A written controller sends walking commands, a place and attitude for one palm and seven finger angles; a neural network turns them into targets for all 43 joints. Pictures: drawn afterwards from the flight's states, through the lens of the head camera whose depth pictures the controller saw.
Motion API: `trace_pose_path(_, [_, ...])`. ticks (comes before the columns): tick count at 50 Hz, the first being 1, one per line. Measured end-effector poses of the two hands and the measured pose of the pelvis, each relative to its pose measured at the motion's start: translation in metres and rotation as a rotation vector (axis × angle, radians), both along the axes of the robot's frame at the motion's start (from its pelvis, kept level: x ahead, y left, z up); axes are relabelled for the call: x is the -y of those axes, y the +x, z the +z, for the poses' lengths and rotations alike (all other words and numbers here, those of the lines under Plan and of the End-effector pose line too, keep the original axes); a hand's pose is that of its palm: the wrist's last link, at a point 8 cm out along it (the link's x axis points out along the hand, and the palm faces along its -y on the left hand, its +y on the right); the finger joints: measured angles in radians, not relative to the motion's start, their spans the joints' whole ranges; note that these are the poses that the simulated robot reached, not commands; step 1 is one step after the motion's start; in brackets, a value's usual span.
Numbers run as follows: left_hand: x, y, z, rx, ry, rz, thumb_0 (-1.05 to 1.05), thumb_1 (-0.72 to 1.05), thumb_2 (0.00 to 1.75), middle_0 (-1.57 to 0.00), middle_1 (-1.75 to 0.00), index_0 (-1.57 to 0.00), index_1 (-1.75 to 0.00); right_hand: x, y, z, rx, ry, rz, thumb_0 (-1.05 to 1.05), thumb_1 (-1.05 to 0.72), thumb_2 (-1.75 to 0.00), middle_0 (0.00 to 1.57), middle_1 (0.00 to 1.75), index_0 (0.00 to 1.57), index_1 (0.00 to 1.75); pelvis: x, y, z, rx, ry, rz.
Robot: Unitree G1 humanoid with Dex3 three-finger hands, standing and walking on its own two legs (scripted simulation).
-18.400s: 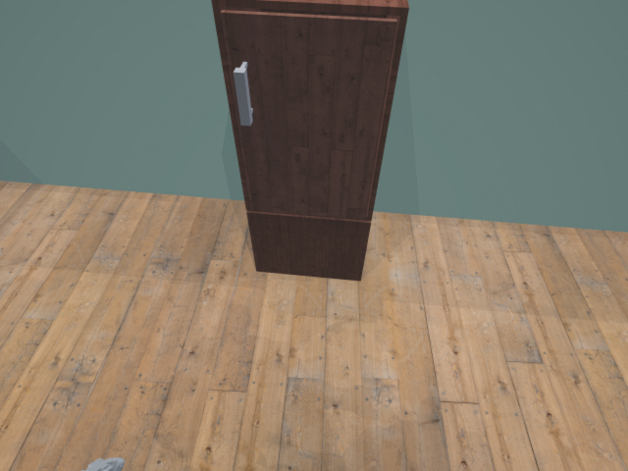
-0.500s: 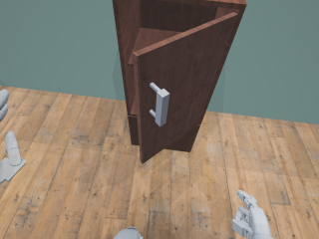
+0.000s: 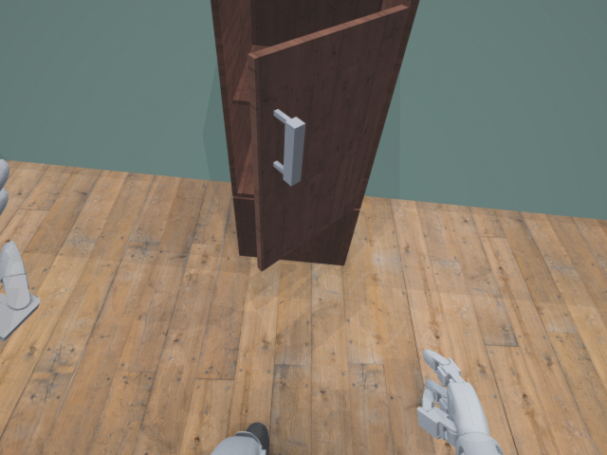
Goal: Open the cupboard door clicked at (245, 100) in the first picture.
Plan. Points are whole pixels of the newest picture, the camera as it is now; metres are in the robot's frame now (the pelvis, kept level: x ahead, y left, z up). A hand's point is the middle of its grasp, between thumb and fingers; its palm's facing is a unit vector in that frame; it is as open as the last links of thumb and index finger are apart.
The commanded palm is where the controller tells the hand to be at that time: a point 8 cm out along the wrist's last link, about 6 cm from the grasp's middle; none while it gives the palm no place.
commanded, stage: stop stepping back and stand still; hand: left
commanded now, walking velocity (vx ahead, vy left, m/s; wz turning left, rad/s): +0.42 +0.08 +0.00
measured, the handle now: (285, 147) +0.62 +0.09 +0.04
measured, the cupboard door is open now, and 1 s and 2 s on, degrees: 46 46 46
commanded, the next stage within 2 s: let the arm hang, fingers relaxed in 1.34 s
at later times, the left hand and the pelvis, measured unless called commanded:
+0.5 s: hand (3, 375) +0.14 +0.25 +0.19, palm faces +0.43 -0.77 -0.48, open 7.4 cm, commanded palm +0.09 +0.29 +0.19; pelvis -0.05 -0.01 +0.01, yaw +1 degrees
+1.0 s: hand out of the picture +0.14 +0.29 +0.17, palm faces +0.41 -0.79 -0.46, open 7.4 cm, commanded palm +0.08 +0.33 +0.19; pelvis -0.05 +0.03 +0.01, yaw +1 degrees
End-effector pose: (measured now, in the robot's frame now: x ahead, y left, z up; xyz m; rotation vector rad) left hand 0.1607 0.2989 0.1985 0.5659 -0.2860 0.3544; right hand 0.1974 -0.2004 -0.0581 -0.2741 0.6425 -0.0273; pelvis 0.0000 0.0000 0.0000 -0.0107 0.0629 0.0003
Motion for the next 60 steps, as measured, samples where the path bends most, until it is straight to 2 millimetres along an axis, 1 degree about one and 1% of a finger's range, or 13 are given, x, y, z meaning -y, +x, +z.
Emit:
trace_pose_path(4, [0.007, -0.024, 0.009, 0.025, 0.004, -0.026, 0.01, 0.89, 0.90, -0.21, -0.30, -0.21, -0.30, 0.021, -0.052, -0.007, -0.093, -0.024, -0.073, 0.01, -0.91, -0.90, 0.21, 0.30, 0.20, 0.30, 0.001, -0.009, 0.007, 0.034, 0.004, -0.004])
trace_pose_path(9, [-0.011, -0.032, 0.000, 0.074, -0.037, 0.057, 0.01, 0.89, 0.90, -0.21, -0.31, -0.21, -0.30, 0.046, -0.100, -0.018, -0.132, -0.084, -0.167, 0.01, -0.91, -0.90, 0.20, 0.30, 0.20, 0.30, -0.004, -0.017, 0.001, 0.052, -0.003, 0.037])
trace_pose_path(11, [-0.016, -0.033, -0.007, 0.059, -0.062, 0.083, 0.01, 0.89, 0.90, -0.21, -0.30, -0.21, -0.30, 0.051, -0.113, -0.020, -0.136, -0.087, -0.192, 0.01, -0.91, -0.90, 0.20, 0.30, 0.20, 0.30, -0.004, -0.024, 0.001, 0.062, 0.014, 0.024])
trace_pose_path(13, [-0.013, -0.033, -0.010, 0.027, -0.061, 0.086, 0.01, 0.89, 0.90, -0.21, -0.30, -0.21, -0.30, 0.052, -0.123, -0.019, -0.120, -0.075, -0.207, 0.02, -0.91, -0.90, 0.20, 0.30, 0.20, 0.30, -0.002, -0.032, 0.003, 0.068, 0.026, 0.010])
trace_pose_path(17, [0.009, -0.041, -0.007, -0.022, -0.018, 0.031, 0.01, 0.89, 0.90, -0.21, -0.30, -0.21, -0.30, 0.051, -0.136, -0.018, -0.090, -0.029, -0.201, 0.02, -0.91, -0.90, 0.20, 0.30, 0.20, 0.30, 0.008, -0.046, 0.005, 0.075, 0.031, 0.006])
trace_pose_path(20, [0.024, -0.052, -0.003, -0.029, 0.014, -0.015, 0.01, 0.89, 0.90, -0.21, -0.30, -0.21, -0.30, 0.053, -0.140, -0.022, -0.109, -0.009, -0.188, 0.01, -0.91, -0.90, 0.20, 0.30, 0.20, 0.30, 0.013, -0.050, 0.005, 0.075, 0.023, 0.011])
trace_pose_path(22, [0.026, -0.058, 0.002, -0.012, 0.016, -0.016, 0.01, 0.89, 0.90, -0.21, -0.30, -0.21, -0.30, 0.054, -0.141, -0.023, -0.130, -0.005, -0.182, 0.01, -0.91, -0.90, 0.20, 0.30, 0.20, 0.30, 0.014, -0.049, 0.008, 0.070, 0.028, 0.006])
trace_pose_path(27, [0.010, -0.060, 0.005, 0.012, 0.006, 0.064, 0.01, 0.89, 0.90, -0.22, -0.31, -0.22, -0.30, 0.055, -0.134, -0.019, -0.132, -0.012, -0.171, 0.02, -0.91, -0.90, 0.20, 0.30, 0.20, 0.30, 0.012, -0.045, 0.014, 0.069, 0.046, 0.016])
trace_pose_path(32, [-0.001, -0.056, -0.004, 0.017, -0.033, 0.086, 0.01, 0.89, 0.90, -0.21, -0.30, -0.21, -0.30, 0.049, -0.108, -0.020, -0.076, -0.037, -0.143, 0.01, -0.91, -0.90, 0.20, 0.30, 0.20, 0.30, -0.002, -0.041, 0.005, 0.085, 0.014, 0.033])
trace_pose_path(38, [-0.012, -0.050, -0.010, -0.034, -0.030, 0.062, 0.01, 0.89, 0.90, -0.21, -0.30, -0.21, -0.30, 0.023, -0.079, -0.006, -0.013, -0.007, -0.124, 0.02, -0.91, -0.90, 0.20, 0.30, 0.20, 0.30, -0.013, -0.042, 0.008, 0.091, 0.021, 0.013])
trace_pose_path(43, [-0.021, -0.051, -0.007, -0.043, -0.023, 0.042, 0.01, 0.89, 0.90, -0.21, -0.30, -0.21, -0.30, -0.002, -0.067, 0.005, 0.035, 0.021, -0.089, 0.01, -0.91, -0.90, 0.20, 0.30, 0.20, 0.30, -0.021, -0.047, 0.010, 0.083, 0.010, 0.008])
trace_pose_path(50, [-0.032, -0.062, -0.008, -0.062, -0.041, 0.048, 0.01, 0.89, 0.90, -0.21, -0.30, -0.21, -0.30, -0.021, -0.076, 0.007, 0.020, 0.025, -0.063, 0.01, -0.91, -0.90, 0.20, 0.30, 0.20, 0.30, -0.031, -0.055, 0.014, 0.073, 0.000, 0.015])
trace_pose_path(60, [-0.043, -0.074, -0.015, -0.095, -0.065, 0.091, 0.01, 0.89, 0.90, -0.21, -0.30, -0.21, -0.30, -0.019, -0.104, -0.003, -0.061, -0.007, -0.079, 0.01, -0.91, -0.90, 0.20, 0.30, 0.20, 0.30, -0.038, -0.063, 0.016, 0.071, -0.008, 0.028])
